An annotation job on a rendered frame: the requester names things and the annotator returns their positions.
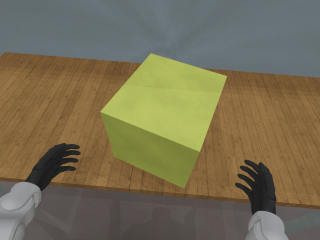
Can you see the right robot forearm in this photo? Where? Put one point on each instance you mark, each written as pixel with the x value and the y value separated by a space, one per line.
pixel 265 225

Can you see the carton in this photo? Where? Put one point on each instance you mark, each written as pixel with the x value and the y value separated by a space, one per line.
pixel 159 118

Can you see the left robot forearm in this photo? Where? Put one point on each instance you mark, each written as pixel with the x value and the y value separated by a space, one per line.
pixel 17 209

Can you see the robot left hand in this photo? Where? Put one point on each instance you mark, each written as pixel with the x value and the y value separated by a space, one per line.
pixel 49 165

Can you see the table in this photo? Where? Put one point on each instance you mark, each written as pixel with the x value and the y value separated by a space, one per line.
pixel 261 117

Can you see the robot right hand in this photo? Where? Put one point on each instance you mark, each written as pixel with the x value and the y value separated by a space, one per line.
pixel 262 196

